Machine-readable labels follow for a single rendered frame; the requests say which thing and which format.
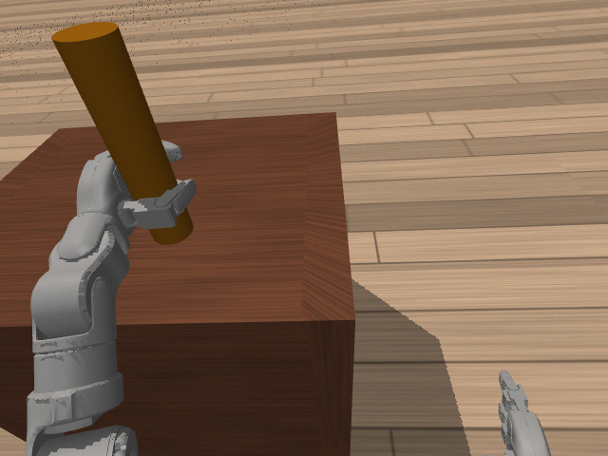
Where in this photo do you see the can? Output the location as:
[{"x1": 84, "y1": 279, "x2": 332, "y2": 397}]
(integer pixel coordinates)
[{"x1": 51, "y1": 22, "x2": 193, "y2": 245}]

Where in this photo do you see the left robot arm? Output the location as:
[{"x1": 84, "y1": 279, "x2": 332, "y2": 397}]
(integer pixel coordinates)
[{"x1": 25, "y1": 213, "x2": 139, "y2": 456}]

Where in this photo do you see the left robot hand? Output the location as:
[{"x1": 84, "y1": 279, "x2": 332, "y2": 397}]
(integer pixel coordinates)
[{"x1": 77, "y1": 140, "x2": 197, "y2": 237}]

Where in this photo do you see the right robot hand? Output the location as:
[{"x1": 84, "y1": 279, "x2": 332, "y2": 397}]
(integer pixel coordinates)
[{"x1": 487, "y1": 370, "x2": 551, "y2": 456}]

